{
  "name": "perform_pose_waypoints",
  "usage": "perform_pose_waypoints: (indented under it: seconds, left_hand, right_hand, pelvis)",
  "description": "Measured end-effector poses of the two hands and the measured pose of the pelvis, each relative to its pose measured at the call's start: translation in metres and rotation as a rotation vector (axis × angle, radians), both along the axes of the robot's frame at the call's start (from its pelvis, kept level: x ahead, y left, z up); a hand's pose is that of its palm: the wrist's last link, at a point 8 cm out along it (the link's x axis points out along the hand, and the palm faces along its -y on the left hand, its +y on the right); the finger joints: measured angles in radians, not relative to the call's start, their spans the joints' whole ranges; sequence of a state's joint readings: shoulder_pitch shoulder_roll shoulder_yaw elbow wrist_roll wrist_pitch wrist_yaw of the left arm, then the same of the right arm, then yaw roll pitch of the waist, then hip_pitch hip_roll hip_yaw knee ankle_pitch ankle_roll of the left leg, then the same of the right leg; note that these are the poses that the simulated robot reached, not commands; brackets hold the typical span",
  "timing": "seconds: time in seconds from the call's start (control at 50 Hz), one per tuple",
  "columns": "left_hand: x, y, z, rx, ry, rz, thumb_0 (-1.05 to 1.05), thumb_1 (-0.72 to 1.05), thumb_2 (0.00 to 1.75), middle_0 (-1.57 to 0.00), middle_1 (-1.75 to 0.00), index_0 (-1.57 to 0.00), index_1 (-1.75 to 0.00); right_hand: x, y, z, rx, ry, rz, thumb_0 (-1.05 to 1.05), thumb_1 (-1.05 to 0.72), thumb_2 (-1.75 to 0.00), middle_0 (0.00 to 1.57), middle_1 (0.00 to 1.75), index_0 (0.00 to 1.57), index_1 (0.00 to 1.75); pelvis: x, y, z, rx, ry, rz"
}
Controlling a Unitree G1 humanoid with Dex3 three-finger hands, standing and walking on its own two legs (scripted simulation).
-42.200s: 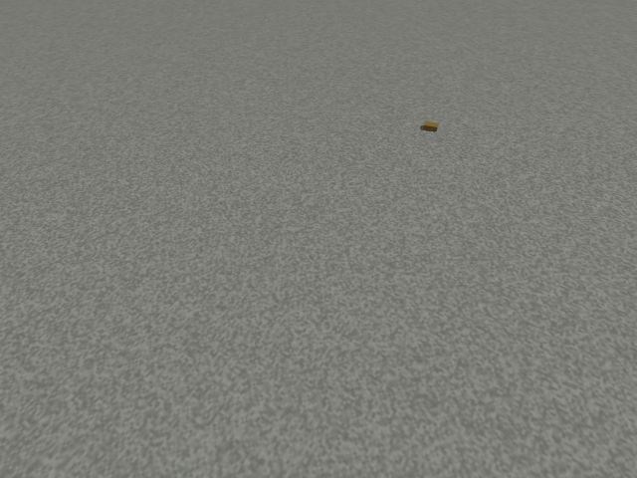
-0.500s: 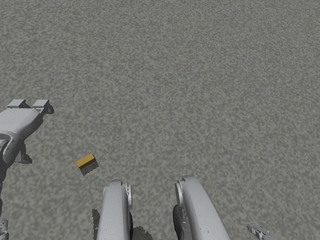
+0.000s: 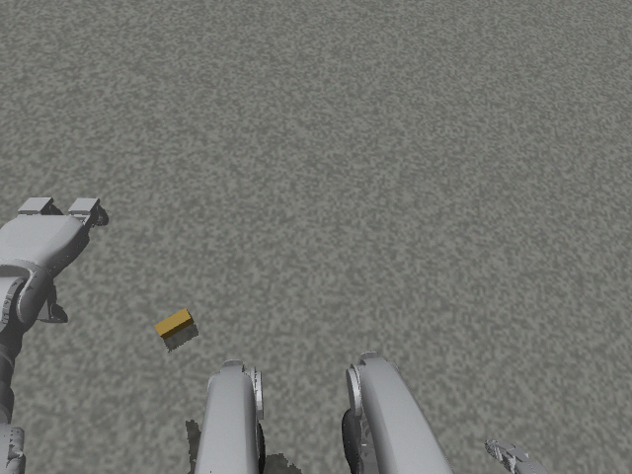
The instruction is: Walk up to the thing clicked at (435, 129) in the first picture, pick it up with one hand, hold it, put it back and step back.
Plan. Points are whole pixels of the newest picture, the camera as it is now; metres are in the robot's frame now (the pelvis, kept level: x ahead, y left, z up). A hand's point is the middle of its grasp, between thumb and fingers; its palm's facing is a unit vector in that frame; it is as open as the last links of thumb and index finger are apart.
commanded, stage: go down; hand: left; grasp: from above
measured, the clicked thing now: (175, 323) +0.43 +0.28 -0.53
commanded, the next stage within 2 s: approach in 0.24 s
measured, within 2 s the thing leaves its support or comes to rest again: neither
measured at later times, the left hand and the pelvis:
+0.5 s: hand (61, 273) +0.40 +0.32 -0.07, palm faces -0.42 +0.00 -0.91, open 14.0 cm; pelvis +0.00 +0.00 +0.00, yaw +0 degrees
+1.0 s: hand (153, 314) +0.40 +0.28 -0.33, palm faces -0.44 -0.01 -0.90, open 13.9 cm; pelvis -0.02 -0.01 -0.16, yaw -2 degrees
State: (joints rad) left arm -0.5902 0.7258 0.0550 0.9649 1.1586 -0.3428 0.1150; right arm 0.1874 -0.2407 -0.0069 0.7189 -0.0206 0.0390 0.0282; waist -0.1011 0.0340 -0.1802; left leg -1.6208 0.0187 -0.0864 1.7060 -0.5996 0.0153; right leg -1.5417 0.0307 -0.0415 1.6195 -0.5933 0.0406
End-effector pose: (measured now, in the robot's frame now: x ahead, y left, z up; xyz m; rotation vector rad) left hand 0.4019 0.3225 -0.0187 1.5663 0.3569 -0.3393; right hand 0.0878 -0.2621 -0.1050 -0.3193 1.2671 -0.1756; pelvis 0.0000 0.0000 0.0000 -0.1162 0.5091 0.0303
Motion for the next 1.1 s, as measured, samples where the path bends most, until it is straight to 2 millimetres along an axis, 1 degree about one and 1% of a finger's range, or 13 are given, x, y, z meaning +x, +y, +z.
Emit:
perform_pose_waypoints:
  seconds: [0.12,0.22,0.36,0.46,0.5,0.54,0.62,0.7,0.76,0.82,0.92,1.02,1.1]
  left_hand:
    - [-0.001,-0.002,0.0,-0.008,0.024,0.006,0.0,-0.5,0.94,-0.09,-1.0,-0.1,-0.99]
    - [-0.002,-0.005,-0.003,-0.02,0.029,-0.012,0.0,-0.49,0.93,-0.1,-0.99,-0.12,-0.98]
    - [-0.001,-0.005,0.0,-0.017,-0.003,-0.032,0.0,-0.48,0.93,-0.12,-0.98,-0.13,-0.97]
    - [-0.001,-0.002,0.005,-0.014,-0.022,-0.011,0.0,-0.48,0.94,-0.11,-0.99,-0.11,-0.99]
    - [-0.002,-0.002,0.002,-0.015,-0.011,0.007,0.0,-0.48,0.95,-0.1,-1.0,-0.11,-1.0]
    - [-0.005,-0.002,-0.007,-0.014,0.013,0.021,0.0,-0.48,0.95,-0.1,-1.01,-0.1,-1.01]
    - [-0.011,-0.006,-0.04,-0.017,0.083,0.012,0.0,-0.48,0.95,-0.09,-1.04,-0.1,-1.03]
    - [-0.013,-0.014,-0.085,-0.044,0.123,-0.031,0.0,-0.46,0.93,-0.09,-1.06,-0.11,-1.04]
    - [-0.009,-0.019,-0.123,-0.062,0.111,-0.075,0.0,-0.46,0.93,-0.08,-1.07,-0.11,-1.04]
    - [-0.001,-0.023,-0.159,-0.074,0.07,-0.108,0.0,-0.47,0.94,-0.08,-1.06,-0.11,-1.04]
    - [0.007,-0.033,-0.213,-0.079,0.003,-0.114,0.0,-0.49,0.96,-0.09,-1.04,-0.1,-1.03]
    - [0.005,-0.046,-0.262,-0.069,0.016,-0.083,0.0,-0.49,0.98,-0.11,-0.99,-0.11,-1.0]
    - [0.007,-0.052,-0.291,-0.06,0.041,-0.051,0.0,-0.47,0.97,-0.14,-0.95,-0.13,-0.96]
  right_hand:
    - [-0.004,-0.003,0.002,0.0,0.011,-0.008,0.0,-0.91,-0.9,0.2,0.3,0.2,0.3]
    - [-0.004,-0.007,0.001,-0.004,0.016,-0.01,0.0,-0.91,-0.9,0.2,0.3,0.2,0.3]
    - [0.001,-0.008,-0.002,-0.004,0.015,-0.003,0.0,-0.91,-0.9,0.2,0.3,0.2,0.3]
    - [0.006,-0.004,0.0,0.007,0.006,0.0,0.0,-0.91,-0.9,0.2,0.3,0.2,0.3]
    - [0.007,-0.002,0.002,0.012,0.001,0.002,0.0,-0.91,-0.9,0.2,0.3,0.2,0.3]
    - [0.009,-0.002,0.002,0.014,-0.004,0.006,0.0,-0.9,-0.9,0.2,0.3,0.2,0.3]
    - [0.009,-0.005,-0.004,0.002,-0.004,0.021,0.0,-0.9,-0.9,0.2,0.3,0.2,0.3]
    - [0.007,-0.012,-0.024,-0.023,0.026,0.053,0.0,-0.9,-0.9,0.2,0.3,0.2,0.3]
    - [0.004,-0.018,-0.049,-0.043,0.06,0.082,0.0,-0.9,-0.9,0.2,0.3,0.2,0.3]
    - [0.001,-0.023,-0.079,-0.058,0.095,0.105,0.0,-0.9,-0.9,0.2,0.3,0.2,0.3]
    - [-0.009,-0.022,-0.131,-0.044,0.128,0.108,0.0,-0.9,-0.9,0.2,0.3,0.2,0.3]
    - [-0.026,-0.012,-0.174,0.004,0.152,0.095,0.0,-0.9,-0.9,0.2,0.3,0.2,0.3]
    - [-0.044,-0.007,-0.199,0.036,0.183,0.094,0.0,-0.9,-0.89,0.2,0.3,0.2,0.3]
  pelvis:
    - [0.002,-0.002,0.003,0.006,0.002,-0.002]
    - [0.004,-0.003,0.001,0.008,0.009,-0.005]
    - [0.005,-0.003,-0.001,0.008,0.008,-0.005]
    - [0.004,-0.002,0.002,0.006,0.002,-0.003]
    - [0.004,-0.002,0.004,0.007,0.004,-0.004]
    - [0.005,-0.002,0.004,0.008,0.01,-0.005]
    - [0.004,-0.003,-0.006,0.007,0.027,-0.007]
    - [0.002,-0.004,-0.03,0.001,0.06,-0.013]
    - [-0.002,-0.004,-0.058,-0.006,0.091,-0.02]
    - [-0.006,-0.005,-0.089,-0.012,0.107,-0.027]
    - [-0.015,-0.005,-0.136,-0.016,0.105,-0.032]
    - [-0.022,-0.008,-0.169,-0.008,0.1,-0.037]
    - [-0.024,-0.012,-0.19,-0.001,0.094,-0.043]
